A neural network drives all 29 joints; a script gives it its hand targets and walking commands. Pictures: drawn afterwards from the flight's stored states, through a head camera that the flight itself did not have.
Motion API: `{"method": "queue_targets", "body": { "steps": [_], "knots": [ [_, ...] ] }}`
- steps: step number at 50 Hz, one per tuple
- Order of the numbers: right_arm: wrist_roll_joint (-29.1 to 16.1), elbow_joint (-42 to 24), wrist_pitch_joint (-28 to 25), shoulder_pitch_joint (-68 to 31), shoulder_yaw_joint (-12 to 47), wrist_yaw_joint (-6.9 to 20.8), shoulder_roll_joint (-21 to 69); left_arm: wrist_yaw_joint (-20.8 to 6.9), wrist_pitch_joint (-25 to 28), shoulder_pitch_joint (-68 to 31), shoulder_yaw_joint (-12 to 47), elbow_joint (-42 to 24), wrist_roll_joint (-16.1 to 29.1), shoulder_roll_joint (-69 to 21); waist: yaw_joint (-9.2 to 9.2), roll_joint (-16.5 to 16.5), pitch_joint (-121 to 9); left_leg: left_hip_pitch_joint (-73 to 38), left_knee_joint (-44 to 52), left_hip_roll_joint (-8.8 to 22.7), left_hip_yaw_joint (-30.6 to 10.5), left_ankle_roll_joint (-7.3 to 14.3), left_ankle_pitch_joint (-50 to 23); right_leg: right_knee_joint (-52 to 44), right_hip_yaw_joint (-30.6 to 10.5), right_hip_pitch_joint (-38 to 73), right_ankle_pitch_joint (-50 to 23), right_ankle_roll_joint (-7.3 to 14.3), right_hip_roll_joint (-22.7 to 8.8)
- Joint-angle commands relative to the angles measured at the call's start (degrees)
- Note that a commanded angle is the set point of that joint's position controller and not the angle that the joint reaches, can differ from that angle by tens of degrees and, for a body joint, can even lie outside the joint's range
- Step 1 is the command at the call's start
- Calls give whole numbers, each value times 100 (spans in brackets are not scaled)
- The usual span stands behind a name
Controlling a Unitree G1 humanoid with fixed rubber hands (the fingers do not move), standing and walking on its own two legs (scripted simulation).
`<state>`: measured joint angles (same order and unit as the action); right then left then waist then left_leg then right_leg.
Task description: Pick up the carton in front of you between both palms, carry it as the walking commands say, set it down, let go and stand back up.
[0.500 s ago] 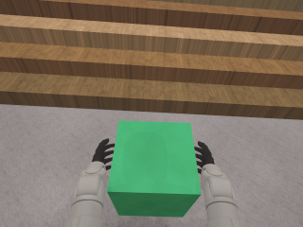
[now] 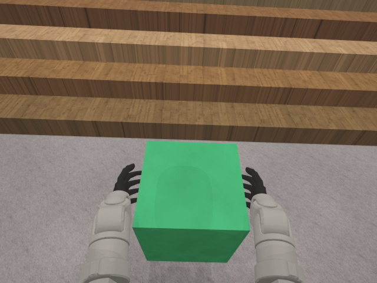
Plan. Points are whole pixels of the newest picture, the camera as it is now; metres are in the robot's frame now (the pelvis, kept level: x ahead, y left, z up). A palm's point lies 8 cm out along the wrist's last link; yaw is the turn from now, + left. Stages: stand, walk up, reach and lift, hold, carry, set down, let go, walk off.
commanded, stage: reach and lift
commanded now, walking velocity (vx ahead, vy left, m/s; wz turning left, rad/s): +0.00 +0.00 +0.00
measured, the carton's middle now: (189, 205) +0.33 +0.00 -0.04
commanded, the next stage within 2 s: hold in 0.58 s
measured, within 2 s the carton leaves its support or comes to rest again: neither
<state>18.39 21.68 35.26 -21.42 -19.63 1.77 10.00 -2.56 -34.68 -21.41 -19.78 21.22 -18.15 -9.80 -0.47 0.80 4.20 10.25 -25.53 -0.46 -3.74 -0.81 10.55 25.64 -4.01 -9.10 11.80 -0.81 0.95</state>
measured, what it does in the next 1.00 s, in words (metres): stands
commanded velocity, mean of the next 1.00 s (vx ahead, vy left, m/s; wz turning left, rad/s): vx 0.00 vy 0.00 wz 0.00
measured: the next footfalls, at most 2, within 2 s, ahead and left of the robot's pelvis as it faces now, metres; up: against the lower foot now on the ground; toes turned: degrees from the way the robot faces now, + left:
none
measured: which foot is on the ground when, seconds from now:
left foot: down 0.00-1.00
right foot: down 0.00-1.00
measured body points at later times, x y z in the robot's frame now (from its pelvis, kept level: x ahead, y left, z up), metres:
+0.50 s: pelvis +0.02 +0.00 +0.01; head +0.01 +0.01 +0.46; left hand +0.32 +0.16 +0.02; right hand +0.33 -0.15 +0.03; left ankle +0.04 +0.13 -0.74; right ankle +0.03 -0.13 -0.74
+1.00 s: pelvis +0.01 +0.00 +0.00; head -0.02 +0.01 +0.45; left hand +0.31 +0.15 +0.04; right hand +0.31 -0.16 +0.04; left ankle +0.04 +0.13 -0.74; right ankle +0.03 -0.13 -0.74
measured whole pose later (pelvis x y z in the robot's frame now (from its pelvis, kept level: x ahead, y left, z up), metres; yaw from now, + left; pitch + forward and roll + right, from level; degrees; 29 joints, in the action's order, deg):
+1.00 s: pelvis +0.01 +0.00 +0.00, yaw +1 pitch -8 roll +0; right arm 15.4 11.5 44.4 -14.9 -12.9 1.2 8.6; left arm -1.3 -43.9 -15.1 -12.8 11.2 -14.9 -8.7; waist 0.3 1.1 4.2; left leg 3.6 -21.2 -0.5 -4.5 -1.0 9.6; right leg 21.3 -3.4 -2.2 11.0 -0.5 0.7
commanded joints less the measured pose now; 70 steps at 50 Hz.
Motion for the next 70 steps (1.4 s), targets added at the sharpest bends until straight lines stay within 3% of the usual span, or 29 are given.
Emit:
{"method": "queue_targets", "body": {
  "steps": [1,6,7,11,12,13,18,19,20,21,24,25,31,33,37,38,39,42,45,48,49,50,53,56,58,59,60,61,70],
  "knots": [
    [-1266,-234,-147,-3055,3236,1239,5327,-1238,108,-2981,3288,-190,1206,-5110,48,-69,-2018,-950,370,-451,130,87,-545,-552,144,107,-410,50,509],
    [-1296,-476,-7,-2294,3425,1204,5093,-1127,-50,-2142,3359,-505,1259,-5133,-112,37,-2113,-1079,478,-515,-19,92,-1200,-558,15,523,-1238,10,447],
    [-1232,-675,-10,-2175,3403,1177,4982,-1124,-129,-1960,3561,-311,1379,-5334,310,-34,-1842,-1088,633,-511,39,-5,-1137,-624,36,498,-1188,39,580],
    [-1480,-902,-13,-2172,3704,1235,5028,-1071,-145,-1851,3452,-519,1334,-5428,-29,-520,-1887,-1084,575,-545,-10,-5,-1081,-638,60,475,-1116,97,465],
    [-1441,-741,-3,-2346,3609,1261,5168,-1065,-81,-2015,3671,-757,1415,-5282,-88,134,-1933,-1005,572,-462,-137,37,-1662,-576,46,488,-1390,64,597],
    [-1463,-919,22,-1783,3814,1252,5184,-1061,-107,-1811,3942,-896,1682,-5485,246,-14,-2300,-1458,558,-458,-103,-28,-1673,-634,0,704,-1520,83,571],
    [-1493,-856,172,-1998,3631,1175,5042,-1057,-247,-1754,3588,-787,1333,-5052,-135,-131,-1679,-903,662,-500,-43,82,-1096,-749,23,603,-1078,31,516],
    [-1485,-1286,83,-2276,3813,1189,5068,-1112,-187,-2094,3622,-764,1486,-5165,119,13,-2118,-1139,671,-520,22,74,-1072,-686,64,698,-1216,-75,521],
    [-1647,-1100,150,-2221,3886,1214,5184,-1057,-167,-1677,3736,-985,1365,-5102,-331,95,-1997,-1260,655,-506,-45,112,-1471,-599,43,682,-1311,-47,530],
    [-1593,-1008,94,-2169,3669,1204,5048,-1042,-203,-1890,3672,-829,1442,-5013,5,134,-1845,-1337,652,-456,-56,78,-1826,-683,-10,332,-1377,-49,602],
    [-1542,-1184,249,-1867,3843,1112,5076,-1047,-320,-1588,3823,-1215,1391,-5025,-201,-109,-1706,-1364,563,-521,-3,48,-1611,-734,-16,536,-1379,-16,506],
    [-1381,-979,196,-1863,3483,1110,4803,-1052,-356,-1935,3682,-1006,1453,-4945,253,-149,-1753,-1409,518,-526,16,-3,-1347,-831,-1,505,-1108,71,498],
    [-1545,-1195,224,-2255,3705,1167,4918,-1089,-363,-2093,3821,-995,1554,-4980,-62,-152,-1871,-1061,682,-463,100,68,-963,-763,107,705,-843,-12,531],
    [-1626,-1477,356,-2008,3987,1081,4854,-1030,-476,-1810,4063,-1250,1636,-5162,189,166,-1719,-1137,622,-516,-14,1,-1194,-774,21,860,-1320,1,482],
    [-1763,-1743,557,-1792,4101,1069,4749,-989,-671,-1501,3995,-1378,1725,-5051,-45,-37,-1756,-1197,738,-571,-17,-6,-1244,-823,63,1049,-1411,-27,483],
    [-1586,-1342,624,-1399,3772,1092,4600,-965,-718,-1504,4012,-1530,1685,-4813,282,-94,-1458,-1349,778,-535,39,-7,-1400,-853,15,821,-1443,-36,454],
    [-1660,-1641,621,-1815,3956,1044,4717,-981,-711,-1707,3989,-1587,1572,-4761,-84,-79,-1543,-1434,748,-592,52,77,-1185,-907,29,529,-1183,-83,428],
    [-1752,-1739,699,-1895,4085,1068,4795,-976,-746,-1476,3859,-1366,1658,-4881,-142,171,-1242,-1120,765,-511,-90,94,-1000,-908,59,756,-942,7,479],
    [-1751,-1556,621,-2042,3853,1101,4773,-962,-736,-1910,3980,-1465,1644,-4746,259,-239,-1397,-1153,777,-534,27,31,-467,-872,47,709,-584,42,445],
    [-1606,-1399,692,-2463,3705,1148,4537,-961,-823,-1664,3666,-1099,1465,-4980,-75,34,-1180,-1048,751,-491,-27,78,-296,-833,119,628,-192,33,431],
    [-1520,-1284,707,-2293,3687,1160,4451,-965,-834,-2182,3629,-971,1541,-5037,249,-12,-1124,-944,718,-461,-14,-7,-104,-895,139,551,-235,66,377],
    [-1659,-1579,697,-2440,4008,1176,4707,-1005,-790,-1951,3632,-1012,1557,-5105,-123,81,-1249,-864,787,-511,-23,82,-134,-838,146,633,-245,-13,393],
    [-1608,-1477,593,-2610,3744,1191,4685,-968,-765,-2307,3785,-1235,1531,-4851,233,-117,-1662,-1267,674,-480,-9,85,-389,-708,124,548,-498,22,470],
    [-1718,-1406,662,-2141,3950,1074,4888,-982,-717,-1991,3872,-1249,1655,-4837,-24,27,-1426,-1039,743,-527,40,116,-446,-872,38,698,-542,-24,413],
    [-1340,-834,652,-2082,3173,1127,4636,-980,-798,-2207,3474,-982,1270,-4736,217,-171,-909,-977,736,-513,18,50,68,-924,72,291,86,88,425],
    [-1705,-1420,609,-2488,3810,1173,4798,-992,-733,-2054,3647,-1072,1455,-5021,-105,-168,-1376,-962,721,-522,126,42,-33,-948,96,541,-17,9,387],
    [-1683,-1195,646,-2333,3816,1182,4766,-973,-740,-2314,3834,-1109,1633,-5059,209,-45,-1262,-1205,616,-487,98,19,-27,-899,65,336,-17,42,363],
    [-1585,-1313,621,-2466,3802,1203,4911,-994,-730,-2123,3691,-1194,1504,-4878,-57,136,-1366,-883,778,-492,-40,95,-262,-797,81,576,-346,-32,405],
    [-1803,-1571,652,-2138,4043,1156,4802,-1032,-748,-2157,4173,-1364,1863,-5213,61,-118,-1650,-1121,696,-524,32,26,-767,-793,114,606,-739,-11,465]
  ]
}}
